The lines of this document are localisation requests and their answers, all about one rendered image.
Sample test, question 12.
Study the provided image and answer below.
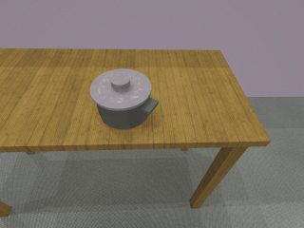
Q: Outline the pot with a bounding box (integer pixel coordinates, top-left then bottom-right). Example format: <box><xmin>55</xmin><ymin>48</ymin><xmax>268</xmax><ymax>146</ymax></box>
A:
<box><xmin>97</xmin><ymin>96</ymin><xmax>159</xmax><ymax>130</ymax></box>

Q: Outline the knob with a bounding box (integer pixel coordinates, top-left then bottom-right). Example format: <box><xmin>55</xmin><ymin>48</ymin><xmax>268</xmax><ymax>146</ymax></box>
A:
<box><xmin>110</xmin><ymin>73</ymin><xmax>130</xmax><ymax>90</ymax></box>

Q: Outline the table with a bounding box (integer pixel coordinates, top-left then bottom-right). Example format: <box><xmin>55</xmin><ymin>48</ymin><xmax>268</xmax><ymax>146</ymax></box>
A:
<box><xmin>0</xmin><ymin>48</ymin><xmax>271</xmax><ymax>217</ymax></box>

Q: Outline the lid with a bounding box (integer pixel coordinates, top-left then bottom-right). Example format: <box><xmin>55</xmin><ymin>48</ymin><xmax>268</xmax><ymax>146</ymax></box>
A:
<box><xmin>89</xmin><ymin>68</ymin><xmax>152</xmax><ymax>111</ymax></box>

